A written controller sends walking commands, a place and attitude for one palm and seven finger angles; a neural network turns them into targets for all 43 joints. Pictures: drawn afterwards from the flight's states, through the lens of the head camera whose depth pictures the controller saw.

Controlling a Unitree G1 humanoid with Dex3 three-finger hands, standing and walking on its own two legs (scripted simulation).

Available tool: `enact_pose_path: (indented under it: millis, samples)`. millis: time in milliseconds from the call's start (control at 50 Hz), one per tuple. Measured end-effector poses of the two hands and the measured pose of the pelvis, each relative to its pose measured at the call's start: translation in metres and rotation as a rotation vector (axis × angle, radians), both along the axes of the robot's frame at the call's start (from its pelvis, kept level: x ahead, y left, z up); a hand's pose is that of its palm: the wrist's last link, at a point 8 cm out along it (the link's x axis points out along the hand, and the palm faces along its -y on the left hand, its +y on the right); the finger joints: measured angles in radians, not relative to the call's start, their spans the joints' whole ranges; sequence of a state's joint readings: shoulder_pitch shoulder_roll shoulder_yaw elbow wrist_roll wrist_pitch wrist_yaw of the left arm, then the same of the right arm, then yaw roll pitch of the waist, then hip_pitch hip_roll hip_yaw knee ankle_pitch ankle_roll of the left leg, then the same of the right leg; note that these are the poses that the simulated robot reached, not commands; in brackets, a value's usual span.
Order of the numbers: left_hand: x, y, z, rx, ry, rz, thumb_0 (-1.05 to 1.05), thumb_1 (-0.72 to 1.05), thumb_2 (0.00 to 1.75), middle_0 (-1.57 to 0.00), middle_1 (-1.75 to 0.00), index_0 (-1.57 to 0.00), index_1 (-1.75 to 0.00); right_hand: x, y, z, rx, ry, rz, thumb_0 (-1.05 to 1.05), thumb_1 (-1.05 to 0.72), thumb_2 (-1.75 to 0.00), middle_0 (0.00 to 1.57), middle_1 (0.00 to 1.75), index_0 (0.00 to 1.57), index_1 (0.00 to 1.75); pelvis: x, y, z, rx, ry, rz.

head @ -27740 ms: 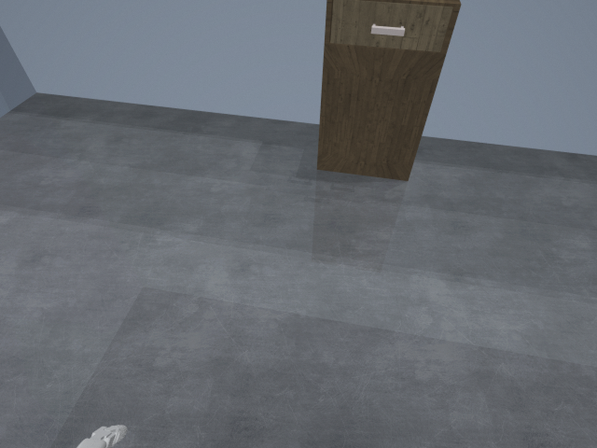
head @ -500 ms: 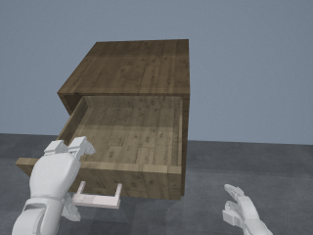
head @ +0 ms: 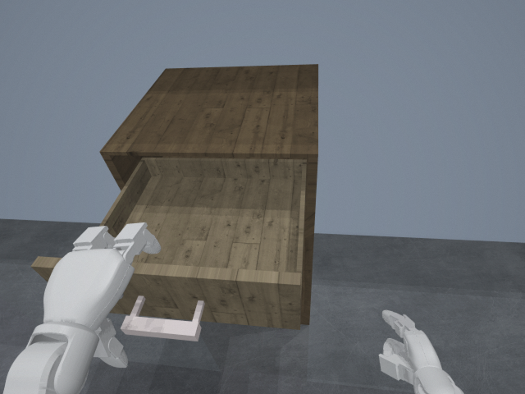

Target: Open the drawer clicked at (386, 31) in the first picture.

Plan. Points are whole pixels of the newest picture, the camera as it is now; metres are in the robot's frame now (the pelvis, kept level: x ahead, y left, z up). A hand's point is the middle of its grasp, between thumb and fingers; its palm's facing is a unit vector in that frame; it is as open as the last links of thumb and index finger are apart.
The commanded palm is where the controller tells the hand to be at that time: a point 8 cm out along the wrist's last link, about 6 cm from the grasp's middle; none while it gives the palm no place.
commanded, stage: draw the hand back to the body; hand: left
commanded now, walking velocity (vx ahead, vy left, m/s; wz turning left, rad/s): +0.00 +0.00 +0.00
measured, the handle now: (165, 316) +0.23 +0.22 -0.02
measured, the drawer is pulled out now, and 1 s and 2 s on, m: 0.30 0.30 0.30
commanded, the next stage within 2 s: step back with the hand held close in 1.46 s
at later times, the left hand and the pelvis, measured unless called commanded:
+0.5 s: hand (95, 299) +0.18 +0.25 +0.12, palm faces +0.11 -0.24 -0.97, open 13.8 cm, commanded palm +0.14 +0.26 +0.18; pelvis +0.00 +0.00 +0.00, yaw +1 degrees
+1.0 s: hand (104, 266) +0.21 +0.23 +0.16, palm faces +0.37 -0.83 -0.41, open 10.9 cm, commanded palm +0.15 +0.28 +0.18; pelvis +0.03 +0.00 +0.00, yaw +2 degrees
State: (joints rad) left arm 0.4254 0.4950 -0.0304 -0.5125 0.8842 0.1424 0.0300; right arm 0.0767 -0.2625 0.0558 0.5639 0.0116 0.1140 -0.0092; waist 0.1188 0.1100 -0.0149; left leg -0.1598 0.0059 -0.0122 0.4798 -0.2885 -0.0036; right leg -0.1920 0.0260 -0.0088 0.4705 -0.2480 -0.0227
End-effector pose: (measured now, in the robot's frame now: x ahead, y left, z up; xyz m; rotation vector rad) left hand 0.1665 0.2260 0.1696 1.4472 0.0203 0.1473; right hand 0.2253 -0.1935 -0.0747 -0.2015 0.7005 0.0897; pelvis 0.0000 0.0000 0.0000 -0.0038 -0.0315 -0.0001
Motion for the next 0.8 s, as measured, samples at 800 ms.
enact_pose_path:
  millis: [800]
  samples:
    - [0.002,0.037,0.009,-0.988,-0.397,-0.014,-0.01,-0.19,0.43,-0.29,-1.0,-0.29,-1.01,-0.017,0.0,0.007,-0.04,-0.118,-0.085,0.02,-0.9,-0.9,0.2,0.3,0.2,0.3,0.024,0.003,0.0,-0.004,-0.025,0.029]
